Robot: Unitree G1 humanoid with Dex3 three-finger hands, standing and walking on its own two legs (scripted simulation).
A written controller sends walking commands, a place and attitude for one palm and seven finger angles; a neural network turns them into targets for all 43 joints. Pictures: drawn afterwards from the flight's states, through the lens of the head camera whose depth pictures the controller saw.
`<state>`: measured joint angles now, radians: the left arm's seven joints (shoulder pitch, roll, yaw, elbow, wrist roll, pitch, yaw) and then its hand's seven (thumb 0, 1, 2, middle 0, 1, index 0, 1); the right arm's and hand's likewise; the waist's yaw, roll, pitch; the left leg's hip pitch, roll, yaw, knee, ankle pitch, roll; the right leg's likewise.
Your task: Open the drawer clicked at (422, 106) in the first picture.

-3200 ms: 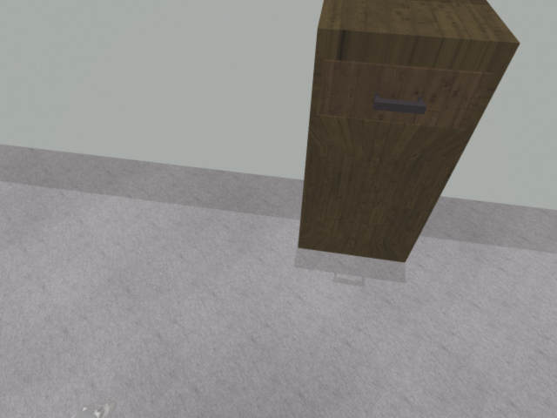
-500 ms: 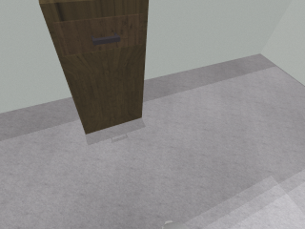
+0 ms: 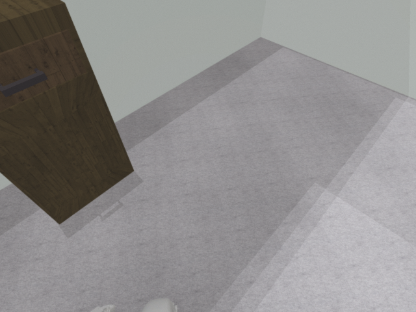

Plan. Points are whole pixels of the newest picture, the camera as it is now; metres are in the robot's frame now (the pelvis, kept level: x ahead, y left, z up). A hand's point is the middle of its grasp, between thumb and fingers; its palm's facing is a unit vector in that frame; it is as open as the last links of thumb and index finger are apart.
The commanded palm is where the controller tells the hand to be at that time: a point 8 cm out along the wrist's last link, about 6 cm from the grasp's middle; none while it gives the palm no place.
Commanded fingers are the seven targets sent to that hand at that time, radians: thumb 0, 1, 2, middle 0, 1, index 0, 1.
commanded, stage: walk to a spot facing it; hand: left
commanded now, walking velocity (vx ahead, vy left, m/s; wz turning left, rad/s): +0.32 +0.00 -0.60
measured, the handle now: (21, 80) +0.75 +0.63 +0.00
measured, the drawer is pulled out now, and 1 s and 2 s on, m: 0.00 0.00 0.00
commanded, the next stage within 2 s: none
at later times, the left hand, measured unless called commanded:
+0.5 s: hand (107, 268) +0.24 +0.26 -0.17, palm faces -0.23 -0.96 -0.15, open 7.4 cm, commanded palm none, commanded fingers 0.00 0.90 0.90 -0.20 -0.30 -0.20 -0.30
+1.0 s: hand (198, 177) +0.52 +0.06 -0.18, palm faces -0.57 -0.80 -0.18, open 7.4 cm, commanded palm none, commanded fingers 0.00 0.90 0.90 -0.20 -0.30 -0.20 -0.30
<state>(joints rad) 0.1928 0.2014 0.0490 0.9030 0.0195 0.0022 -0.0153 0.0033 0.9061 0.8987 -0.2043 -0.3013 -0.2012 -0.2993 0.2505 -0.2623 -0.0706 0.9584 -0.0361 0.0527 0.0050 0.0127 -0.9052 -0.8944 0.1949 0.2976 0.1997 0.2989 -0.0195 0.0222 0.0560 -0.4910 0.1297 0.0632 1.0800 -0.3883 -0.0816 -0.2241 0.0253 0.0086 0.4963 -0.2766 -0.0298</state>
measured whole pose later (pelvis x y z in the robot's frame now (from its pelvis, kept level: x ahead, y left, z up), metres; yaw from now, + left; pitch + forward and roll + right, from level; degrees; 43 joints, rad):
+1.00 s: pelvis +0.32 -0.03 -0.02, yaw -36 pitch -1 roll +0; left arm 0.12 0.20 0.06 0.94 0.01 -0.02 0.00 0.00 0.91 0.90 -0.20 -0.30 -0.20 -0.30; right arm 0.31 -0.13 -0.05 1.00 -0.01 0.01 -0.03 0.01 -0.90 -0.89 0.20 0.30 0.20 0.30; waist -0.04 -0.03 0.13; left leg -0.45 0.15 0.05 1.36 -0.44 -0.07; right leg -0.35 0.08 -0.12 0.61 -0.26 -0.11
